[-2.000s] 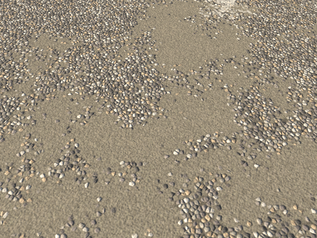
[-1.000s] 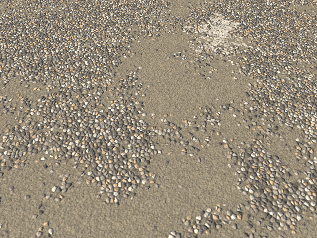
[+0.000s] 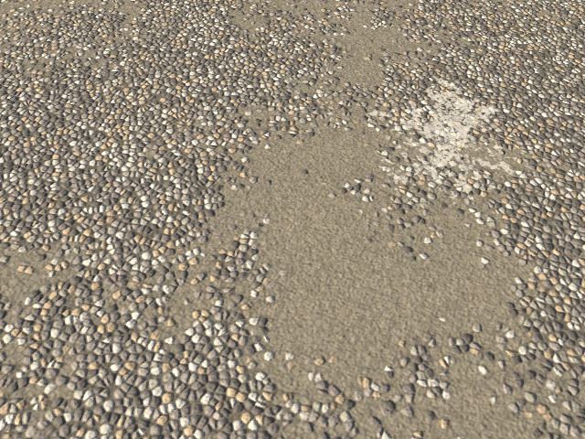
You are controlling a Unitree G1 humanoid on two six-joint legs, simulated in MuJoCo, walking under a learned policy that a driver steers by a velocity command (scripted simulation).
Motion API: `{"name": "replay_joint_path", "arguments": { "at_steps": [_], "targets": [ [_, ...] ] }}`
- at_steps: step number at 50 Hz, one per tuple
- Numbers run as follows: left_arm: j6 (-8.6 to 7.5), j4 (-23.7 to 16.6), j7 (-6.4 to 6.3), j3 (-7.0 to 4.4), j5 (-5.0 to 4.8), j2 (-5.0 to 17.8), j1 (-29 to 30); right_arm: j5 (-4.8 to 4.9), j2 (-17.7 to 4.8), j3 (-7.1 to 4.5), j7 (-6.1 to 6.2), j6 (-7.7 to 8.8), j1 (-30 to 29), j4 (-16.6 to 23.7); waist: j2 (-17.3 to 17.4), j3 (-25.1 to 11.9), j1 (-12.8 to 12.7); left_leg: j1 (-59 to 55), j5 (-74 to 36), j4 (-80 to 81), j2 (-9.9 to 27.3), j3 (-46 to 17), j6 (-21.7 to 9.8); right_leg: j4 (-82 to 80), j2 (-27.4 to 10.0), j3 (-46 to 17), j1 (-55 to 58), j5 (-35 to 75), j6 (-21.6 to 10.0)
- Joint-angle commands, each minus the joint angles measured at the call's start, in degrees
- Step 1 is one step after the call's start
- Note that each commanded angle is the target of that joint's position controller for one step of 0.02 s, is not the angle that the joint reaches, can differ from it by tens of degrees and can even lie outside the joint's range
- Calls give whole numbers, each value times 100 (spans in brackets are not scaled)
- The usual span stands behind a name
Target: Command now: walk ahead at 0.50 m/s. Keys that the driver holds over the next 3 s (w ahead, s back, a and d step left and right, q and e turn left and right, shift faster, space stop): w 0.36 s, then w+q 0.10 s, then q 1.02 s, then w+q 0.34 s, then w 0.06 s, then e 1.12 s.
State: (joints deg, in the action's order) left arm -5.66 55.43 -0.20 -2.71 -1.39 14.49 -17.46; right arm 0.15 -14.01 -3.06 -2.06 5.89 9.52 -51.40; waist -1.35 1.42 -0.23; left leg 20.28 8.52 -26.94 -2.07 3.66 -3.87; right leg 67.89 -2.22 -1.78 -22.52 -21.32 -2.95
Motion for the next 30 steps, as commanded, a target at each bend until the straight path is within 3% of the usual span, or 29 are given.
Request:
{"name": "replay_joint_path", "arguments": {
  "at_steps": [1, 2, 5, 11, 16, 19, 20, 21, 22, 23, 24, 25, 27, 29, 30],
  "targets": [
    [12, -333, -48, -157, 28, 399, -151, -71, -415, -66, -16, 81, 203, 136, 539, -430, -63, -1159, -687, 1667, 1512, -1795, -938, -73, -626, -269, -1084, 612, -22],
    [67, -326, -56, -155, 33, 316, -183, -53, -472, -78, -2, 94, 304, 69, 536, -351, -102, -1022, -840, 1777, 1474, -1614, -984, -223, -651, -218, -1078, 664, 15],
    [132, -539, -83, -188, 96, 358, 383, -44, -724, -136, 106, 88, 583, -65, 399, -71, -37, -1053, -1161, 1992, 1477, -1327, -1028, -956, -713, -168, -1653, 1324, 180],
    [71, -867, 11, -127, 84, 198, 1540, 26, -782, -119, 224, -2, 1109, -265, 438, 152, 302, -1405, -1128, 2071, 1245, -784, -748, -2855, -470, 83, -1693, 2762, 236],
    [8, -1159, 171, -66, 20, 213, 2289, 65, -843, -155, 246, -115, 1552, -520, 462, 392, 518, -2275, -1174, 1750, 1570, -810, -743, -3606, -308, 156, -1866, 2408, 131],
    [-55, -1220, 253, -109, 14, 379, 2156, 94, -925, -205, 279, -187, 1482, -562, 582, 269, 297, -2551, -1976, 1278, 1741, -900, -619, -3886, -152, 209, -1324, 1819, -80],
    [-77, -1139, 245, -180, 25, 518, 1776, 102, -979, -218, 279, -207, 1352, -533, 662, 44, 47, -2478, -2813, 874, 1675, -889, -556, -3974, 29, 328, -655, 1687, -164],
    [-92, -886, 211, -310, 41, 737, 934, 99, -921, -190, 273, -230, 1202, -486, 614, -432, -391, -2217, -3462, -10, 1399, -738, -431, -4108, 199, 447, 523, 1792, -300],
    [-104, -618, 149, -447, 118, 1131, -214, 38, -735, -104, 261, -221, 1114, -348, 329, -1271, -818, -1135, -2631, -1516, 1059, -534, -237, -3846, -447, -198, 2400, 1967, -611],
    [-68, -480, 118, -584, 202, 1702, -894, 26, -7, 104, 217, -119, 1803, -278, -1056, -2234, -643, 1227, 310, -3840, 76, -230, 201, -4166, -2026, -2677, 4733, 1253, -1438],
    [-53, -507, 112, -428, 212, 1204, -845, 136, -300, 40, 203, -1, 1759, -412, -1151, -2541, -704, 1790, 2461, -4721, -61, -1167, 198, -4853, -2320, -3799, 4648, 1472, -1567],
    [-62, -611, 93, -316, 198, 899, -257, 276, -799, -114, 226, 28, 1294, -289, -816, -1568, -586, 2092, 2239, -5041, 222, -1208, 171, -4843, -2155, -2732, 3765, 2270, -1252],
    [-84, -737, 124, -177, 198, 469, 648, 192, -680, -165, 330, -76, 946, -251, -239, -712, -158, 1617, 1607, -4545, 668, -938, 260, -4988, -1668, -1053, 2104, 3958, -907],
    [-100, -698, 133, -150, 280, 326, 958, 159, -425, -210, 357, -307, 1197, -290, -453, -479, 173, 921, 1262, -4187, 813, -834, 292, -5240, -1348, -225, 1171, 4291, -739],
    [-106, -677, 108, -165, 317, 396, 990, 156, -306, -215, 363, -398, 1261, -266, -468, -433, 252, 844, 1115, -4146, 765, -750, 322, -5324, -1322, 19, 973, 4538, -811]
  ]
}}
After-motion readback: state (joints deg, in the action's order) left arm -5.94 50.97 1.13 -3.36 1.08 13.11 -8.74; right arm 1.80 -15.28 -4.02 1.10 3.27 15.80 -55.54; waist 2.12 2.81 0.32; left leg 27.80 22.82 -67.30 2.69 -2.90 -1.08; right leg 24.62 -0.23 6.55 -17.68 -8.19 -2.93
